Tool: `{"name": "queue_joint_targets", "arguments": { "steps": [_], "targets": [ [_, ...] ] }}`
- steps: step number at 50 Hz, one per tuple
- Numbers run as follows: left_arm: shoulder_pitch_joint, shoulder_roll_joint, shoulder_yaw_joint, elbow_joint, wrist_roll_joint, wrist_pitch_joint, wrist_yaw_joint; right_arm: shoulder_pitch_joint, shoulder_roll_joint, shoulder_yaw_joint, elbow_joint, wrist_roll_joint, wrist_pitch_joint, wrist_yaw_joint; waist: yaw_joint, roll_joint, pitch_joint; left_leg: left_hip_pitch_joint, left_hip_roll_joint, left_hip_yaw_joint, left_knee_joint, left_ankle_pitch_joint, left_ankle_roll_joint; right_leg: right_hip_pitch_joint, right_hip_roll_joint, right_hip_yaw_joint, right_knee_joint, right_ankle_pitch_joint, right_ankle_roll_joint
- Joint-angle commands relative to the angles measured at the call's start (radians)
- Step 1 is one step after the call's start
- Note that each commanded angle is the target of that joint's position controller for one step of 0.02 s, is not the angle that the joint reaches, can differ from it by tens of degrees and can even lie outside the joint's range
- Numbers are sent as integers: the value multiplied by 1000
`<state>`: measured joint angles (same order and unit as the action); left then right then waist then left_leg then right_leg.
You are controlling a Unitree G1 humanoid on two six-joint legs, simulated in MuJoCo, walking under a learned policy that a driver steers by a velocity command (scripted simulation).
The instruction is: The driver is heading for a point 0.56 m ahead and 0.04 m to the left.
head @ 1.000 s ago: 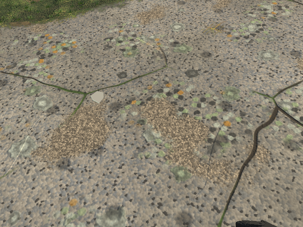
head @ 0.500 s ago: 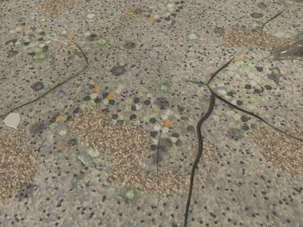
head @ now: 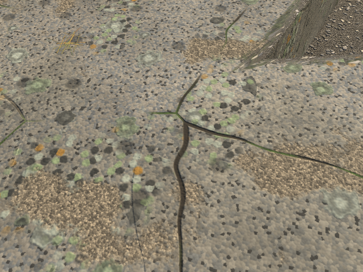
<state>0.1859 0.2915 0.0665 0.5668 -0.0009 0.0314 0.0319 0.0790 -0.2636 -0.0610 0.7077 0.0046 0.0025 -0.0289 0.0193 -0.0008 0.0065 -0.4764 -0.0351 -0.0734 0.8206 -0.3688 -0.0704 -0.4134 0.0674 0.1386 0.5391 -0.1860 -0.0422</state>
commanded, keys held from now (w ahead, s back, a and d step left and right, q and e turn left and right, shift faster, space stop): e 0.08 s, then w+e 0.04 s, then w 0.52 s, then w+q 0.36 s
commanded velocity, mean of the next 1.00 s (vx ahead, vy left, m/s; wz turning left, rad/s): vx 0.35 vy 0.00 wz -0.10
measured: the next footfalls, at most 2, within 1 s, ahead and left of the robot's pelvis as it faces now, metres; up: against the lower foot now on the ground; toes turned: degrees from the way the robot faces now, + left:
left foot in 0.10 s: +0.05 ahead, +0.14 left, +0.00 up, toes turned -9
right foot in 0.54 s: +0.12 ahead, -0.16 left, +0.00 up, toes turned -11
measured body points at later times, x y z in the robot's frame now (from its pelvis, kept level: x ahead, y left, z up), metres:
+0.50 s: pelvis +0.06 -0.02 +0.00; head +0.07 -0.02 +0.45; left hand +0.30 +0.18 -0.07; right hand +0.03 -0.30 -0.11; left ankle +0.01 +0.14 -0.74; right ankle +0.09 -0.16 -0.72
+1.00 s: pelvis +0.29 -0.07 -0.02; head +0.33 -0.07 +0.43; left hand +0.30 +0.22 -0.14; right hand +0.51 -0.30 -0.10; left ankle +0.46 +0.03 -0.72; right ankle +0.09 -0.16 -0.73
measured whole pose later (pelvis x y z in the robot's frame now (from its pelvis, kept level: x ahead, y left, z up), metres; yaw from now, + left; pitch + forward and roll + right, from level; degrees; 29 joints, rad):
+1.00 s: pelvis +0.29 -0.07 -0.02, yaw -2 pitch +3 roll -1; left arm 0.40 0.29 0.06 0.80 0.00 -0.06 0.02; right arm 0.06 -0.25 -0.03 0.66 0.02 -0.05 0.08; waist 0.08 0.02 0.03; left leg -0.63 0.02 0.04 0.61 -0.04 0.08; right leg 0.14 0.01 -0.16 0.25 -0.43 0.00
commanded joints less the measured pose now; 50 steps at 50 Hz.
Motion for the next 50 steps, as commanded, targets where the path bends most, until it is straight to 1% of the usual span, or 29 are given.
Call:
{"name": "queue_joint_targets", "arguments": {
  "steps": [1,4,5,6,7,8,9,10,11,12,15,19,21,23,25,26,27,28,29,30,31,32,33,37,40,44,47,49,50],
  "targets": [
    [-10,167,54,-73,-5,-4,-3,5,-81,-23,-70,6,-21,10,1,-178,-153,23,-13,-5,-108,-16,13,211,-243,346,-128,237,-183],
    [-52,161,54,-79,-24,7,-3,81,-86,-34,-54,6,-33,24,-47,-174,-143,186,-16,23,-377,130,49,164,-191,356,-89,198,-136],
    [-41,137,48,-82,-26,9,-1,134,-124,-47,-44,-2,-33,24,-57,-125,-171,329,70,-26,-441,170,88,60,-146,317,-45,-15,-89],
    [-6,65,30,-78,-15,10,-4,171,-181,-60,-50,-20,-25,18,-40,91,-179,472,298,-236,-502,79,178,-141,-26,162,188,-373,-25],
    [-43,114,46,-114,-19,-8,-5,167,-231,-73,-46,-51,-29,26,-41,313,-69,373,435,-513,-601,-74,321,-359,56,20,379,-426,16],
    [-50,169,61,-96,-5,-21,-7,112,-182,-62,-79,-45,-41,20,-35,214,-27,338,417,-496,-618,-227,334,-376,-19,59,522,-330,35],
    [-29,176,65,-72,-4,-26,-13,75,-143,-51,-84,-23,-46,10,-13,182,-13,337,359,-416,-617,-261,286,-392,-21,46,573,-251,48],
    [4,151,58,-42,0,-27,-13,74,-125,-42,-87,-8,-50,2,-8,148,-14,356,312,-356,-616,-261,252,-392,-29,32,614,-201,67],
    [10,124,49,-34,1,-32,-18,97,-116,-37,-73,0,-55,0,-16,135,5,360,299,-324,-627,-236,251,-410,-35,22,649,-153,79],
    [10,93,39,-26,-3,-39,-22,133,-111,-32,-62,-3,-62,0,-25,122,11,352,278,-279,-644,-213,249,-397,-43,-2,662,-113,84],
    [-57,72,23,-36,-10,-66,-28,199,-120,-33,-42,-9,-74,7,-60,132,39,370,256,-196,-674,-115,259,-399,-91,-79,556,-37,96],
    [-134,20,-4,-51,-17,-93,-42,237,-171,-43,-29,4,-71,16,-100,165,35,315,244,-98,-669,45,255,-197,-110,-156,248,-41,95],
    [-131,35,0,-46,-24,-95,-52,264,-196,-49,-17,10,-67,24,-106,176,32,298,261,-91,-650,53,263,-106,-94,-178,153,-90,82],
    [-107,55,5,-42,-32,-97,-60,277,-201,-48,-7,24,-62,33,-94,178,36,295,292,-115,-621,30,267,-31,-89,-179,57,-91,54],
    [3,73,17,-3,-33,-99,-60,270,-184,-39,3,31,-54,38,-26,140,12,233,282,-97,-544,62,240,176,-62,-198,-68,-14,17],
    [110,104,34,24,-36,-98,-51,272,-146,-24,9,22,-56,39,28,105,-38,169,239,-44,-416,145,206,349,-68,-172,-90,-20,-8],
    [262,164,50,42,-18,-97,-39,244,-67,5,-18,0,-64,44,97,-59,-148,24,152,58,-82,64,140,564,-259,66,-138,-90,-63],
    [316,286,73,40,0,-95,-40,251,-20,18,-76,4,-92,36,80,-332,-187,-311,36,106,237,-173,85,699,-473,497,-249,-269,-222],
    [323,210,57,50,-4,-106,-46,195,-124,-8,-81,25,-107,32,110,-212,-143,-409,77,13,407,-174,83,637,-474,575,-297,-390,-266],
    [272,157,35,51,-5,-112,-49,163,-148,-17,-87,38,-113,39,79,-178,-51,-459,120,7,442,-73,101,569,-438,458,-300,-390,-239],
    [219,121,22,44,-2,-115,-52,155,-131,-13,-74,29,-113,41,55,-137,-16,-436,146,15,423,21,103,494,-383,352,-315,-318,-216],
    [170,101,15,40,1,-114,-55,152,-122,-13,-67,12,-110,44,28,-120,17,-405,163,14,375,83,96,422,-344,273,-334,-213,-201],
    [134,88,9,42,6,-116,-53,164,-113,-14,-55,7,-100,49,0,-124,35,-352,179,12,346,128,89,356,-317,193,-361,-112,-181],
    [142,91,12,87,14,-138,-43,150,-70,-3,-32,9,-65,48,-16,-84,40,-325,158,11,258,280,52,313,-283,-13,-397,166,-160],
    [152,110,17,116,15,-139,-32,58,-49,8,-55,14,-68,56,9,-70,55,-281,124,12,52,418,57,311,-271,-121,-408,241,-128],
    [192,138,25,158,2,-133,-22,-67,-32,19,-94,16,-73,84,55,-51,97,-247,106,60,-138,483,90,378,-303,-192,-420,262,-112],
    [206,152,30,183,-7,-114,-17,-116,-45,16,-132,18,-76,106,55,-49,97,-234,80,99,-210,394,130,488,-331,-230,-349,440,-93],
    [194,184,40,184,-8,-100,-8,-84,-78,0,-144,13,-70,110,18,-92,34,-129,18,162,-209,277,169,536,-331,-261,-216,818,-71],
    [190,199,43,181,-6,-90,-1,-7,-111,-17,-134,12,-65,107,-27,-114,-23,-30,-21,187,-210,227,192,551,-322,-276,-92,982,-58]
  ]
}}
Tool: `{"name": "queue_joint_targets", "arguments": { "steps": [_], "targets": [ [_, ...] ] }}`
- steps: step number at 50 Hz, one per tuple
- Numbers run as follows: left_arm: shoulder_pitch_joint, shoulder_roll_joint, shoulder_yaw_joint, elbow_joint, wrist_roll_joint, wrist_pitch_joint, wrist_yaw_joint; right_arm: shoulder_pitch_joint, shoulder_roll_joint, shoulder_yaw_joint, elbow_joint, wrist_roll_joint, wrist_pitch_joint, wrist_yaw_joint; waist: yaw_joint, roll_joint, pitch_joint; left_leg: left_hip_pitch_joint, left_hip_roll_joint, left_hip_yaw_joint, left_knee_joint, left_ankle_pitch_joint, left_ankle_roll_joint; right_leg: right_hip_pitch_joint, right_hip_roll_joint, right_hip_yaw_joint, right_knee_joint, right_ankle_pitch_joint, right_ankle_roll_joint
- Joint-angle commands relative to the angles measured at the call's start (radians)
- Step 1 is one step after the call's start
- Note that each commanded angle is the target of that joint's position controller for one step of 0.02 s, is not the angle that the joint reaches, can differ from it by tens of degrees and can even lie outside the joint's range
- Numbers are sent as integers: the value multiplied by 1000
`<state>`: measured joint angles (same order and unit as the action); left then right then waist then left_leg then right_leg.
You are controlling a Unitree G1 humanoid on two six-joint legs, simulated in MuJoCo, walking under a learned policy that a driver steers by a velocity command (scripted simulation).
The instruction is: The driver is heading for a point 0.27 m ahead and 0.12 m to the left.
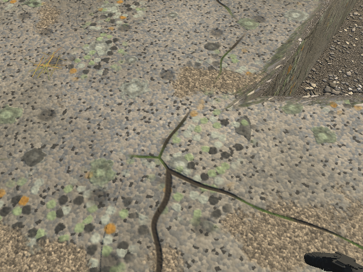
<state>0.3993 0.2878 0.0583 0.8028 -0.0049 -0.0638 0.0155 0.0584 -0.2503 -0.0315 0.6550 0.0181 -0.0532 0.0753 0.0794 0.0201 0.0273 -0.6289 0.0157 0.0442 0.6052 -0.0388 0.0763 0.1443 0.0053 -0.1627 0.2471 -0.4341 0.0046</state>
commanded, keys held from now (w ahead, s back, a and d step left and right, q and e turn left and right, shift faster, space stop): w+q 0.06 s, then no key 0.94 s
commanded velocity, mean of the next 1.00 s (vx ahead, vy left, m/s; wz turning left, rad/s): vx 0.14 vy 0.00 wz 0.14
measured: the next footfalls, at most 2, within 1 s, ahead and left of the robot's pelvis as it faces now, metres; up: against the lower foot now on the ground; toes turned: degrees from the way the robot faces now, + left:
left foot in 0.04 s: +0.21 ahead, +0.10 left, +0.00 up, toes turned +5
right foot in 0.48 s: +0.39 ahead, -0.10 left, +0.00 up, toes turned +9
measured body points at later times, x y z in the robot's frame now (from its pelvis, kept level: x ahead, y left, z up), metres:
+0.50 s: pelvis +0.23 +0.01 +0.01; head +0.26 +0.01 +0.46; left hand +0.37 +0.28 -0.08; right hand +0.38 -0.25 -0.10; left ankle +0.16 +0.09 -0.72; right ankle +0.35 -0.10 -0.72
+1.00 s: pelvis +0.27 -0.01 +0.01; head +0.28 -0.01 +0.46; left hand +0.39 +0.25 -0.10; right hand +0.36 -0.26 -0.13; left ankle +0.17 +0.09 -0.72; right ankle +0.35 -0.10 -0.72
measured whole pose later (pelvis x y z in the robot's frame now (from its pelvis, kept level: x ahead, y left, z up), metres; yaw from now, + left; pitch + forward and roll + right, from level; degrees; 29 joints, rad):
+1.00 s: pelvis +0.27 -0.01 +0.01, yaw +8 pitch -1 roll +0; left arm 0.10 0.22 0.05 0.80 0.01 -0.01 0.01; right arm 0.27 -0.23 -0.03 0.91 -0.01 0.03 -0.04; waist -0.01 -0.01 0.03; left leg -0.10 -0.02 -0.04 0.54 -0.42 0.01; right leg -0.36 0.03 -0.01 0.56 -0.19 -0.03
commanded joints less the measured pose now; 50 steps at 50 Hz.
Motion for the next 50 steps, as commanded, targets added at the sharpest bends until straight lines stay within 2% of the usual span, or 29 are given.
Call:
{"name": "queue_joint_targets", "arguments": {
  "steps": [1,2,3,4,5,6,7,8,9,11,13,15,17,20,22,23,24,25,26,27,28,29,30,32,34,36,38,44,50],
  "targets": [
    [-39,211,53,-62,-6,12,22,161,-171,-73,-51,0,-7,-8,-169,-122,-125,336,-108,74,-47,-61,80,-74,-234,0,400,1266,-80],
    [-30,193,44,-81,2,6,28,323,-236,-101,-24,3,2,-27,-245,-64,-218,659,-30,-76,-54,-31,132,-312,-202,4,679,1033,-47],
    [101,28,-11,-128,39,-23,5,335,-343,-116,-27,5,-2,-37,-122,224,-343,1062,266,-642,-76,-118,335,-785,9,66,1083,-34,23],
    [22,110,-3,-125,7,-61,-12,371,-259,-95,-43,-1,-5,-42,-197,141,-492,1103,337,-892,-238,-145,381,-875,45,277,1222,-149,22],
    [-85,156,11,-154,-34,-73,-18,313,-215,-82,-41,-17,-6,-46,-205,89,-336,986,304,-695,-253,16,312,-926,-15,285,1209,-66,13],
    [-122,145,3,-167,-26,-78,-12,234,-184,-71,-50,-13,-8,-49,-158,-3,-224,808,265,-541,-241,216,271,-896,-62,264,1129,5,10],
    [-140,143,8,-161,-2,-71,-3,172,-155,-61,-57,-11,-7,-51,-118,-49,-147,653,228,-431,-244,369,242,-849,-94,241,1058,25,22],
    [-123,149,14,-155,5,-57,0,142,-130,-50,-59,-20,-9,-53,-84,-22,-123,538,203,-363,-269,451,231,-771,-115,243,1018,38,25],
    [-105,140,13,-150,7,-40,1,125,-129,-48,-54,-26,-11,-53,-63,-7,-109,460,187,-329,-296,495,229,-720,-115,236,985,52,35],
    [-65,97,3,-133,13,-16,8,112,-149,-51,-28,-25,-21,-56,-36,7,-105,372,165,-244,-318,613,228,-669,-107,210,883,98,60],
    [-90,69,-6,-135,19,-5,15,107,-163,-52,-5,-24,-20,-64,-37,24,-109,353,131,-173,-314,660,206,-654,-91,192,747,193,72],
    [-136,52,-12,-136,20,-4,12,106,-157,-49,12,-19,-7,-72,-57,45,-128,363,92,-118,-301,607,168,-616,-78,183,611,332,69],
    [-200,55,-11,-145,12,-8,2,134,-155,-45,34,-17,5,-78,-92,49,-135,404,96,-124,-293,527,149,-597,-67,189,497,444,63],
    [-258,73,-3,-162,9,-12,-9,154,-155,-41,61,-20,20,-78,-115,58,-120,465,138,-178,-255,428,144,-589,-57,207,395,435,42],
    [-264,87,6,-168,18,-15,-15,146,-147,-36,73,-16,25,-77,-104,62,-109,492,155,-217,-192,389,130,-567,-43,205,322,378,12],
    [-233,86,9,-159,24,-18,-17,131,-136,-31,76,-10,27,-78,-77,57,-111,485,138,-222,-147,333,105,-504,-33,196,236,434,-9],
    [-214,105,15,-153,33,-22,-15,159,-119,-25,85,-14,23,-79,-74,26,-118,462,94,-215,-99,248,61,-408,-61,226,169,661,-35],
    [-218,161,24,-167,44,-24,-7,238,-94,-19,85,-40,12,-77,-130,-72,-169,386,20,-188,-31,57,12,-256,-174,323,230,1021,-87],
    [-214,119,15,-165,44,-12,-2,332,-61,-8,115,-40,8,-79,-147,-173,-249,285,-26,-155,30,-206,-45,-117,-266,413,276,1111,-203],
    [-199,41,-2,-156,29,3,-2,298,-80,-8,119,-36,17,-82,-111,-197,-277,291,-18,-135,49,-357,-77,-130,-295,467,254,1010,-249],
    [-216,20,-12,-149,21,14,-6,263,-93,-14,109,-27,34,-84,-112,-188,-251,297,-5,-130,31,-381,-88,-182,-285,482,226,851,-244],
    [-255,27,-12,-152,18,23,-12,243,-86,-14,113,-25,55,-87,-125,-164,-211,324,5,-128,-32,-348,-89,-242,-249,459,217,715,-210],
    [-303,51,-5,-161,14,27,-18,233,-90,-15,116,-29,75,-88,-135,-142,-160,376,5,-128,-114,-279,-82,-330,-200,408,215,592,-164],
    [-298,71,4,-168,16,22,-27,212,-133,-26,130,-28,93,-92,-95,-46,-106,363,-1,-138,-134,-210,-42,-360,-110,303,250,512,-103],
    [-296,66,5,-155,18,13,-26,222,-107,-21,140,-28,90,-94,-100,-48,-124,369,10,-146,-136,-153,-29,-319,-95,280,274,560,-96],
    [-296,42,1,-143,16,14,-20,216,-98,-20,149,-27,82,-97,-94,-45,-133,378,13,-146,-132,-97,-39,-288,-94,275,293,637,-103],
    [-298,38,3,-132,15,18,-16,218,-94,-20,159,-27,79,-101,-92,-33,-132,380,12,-141,-128,-77,-47,-275,-90,271,300,652,-110],
    [-328,31,10,-98,12,36,-11,235,-82,-21,194,-26,81,-109,-94,-24,-73,360,12,-140,-156,-156,-46,-292,-75,266,274,515,-99],
    [-337,31,16,-50,9,47,4,251,-76,-20,232,-26,65,-116,-90,-22,-35,333,17,-139,-186,-223,-44,-286,-61,262,250,416,-82]
  ]
}}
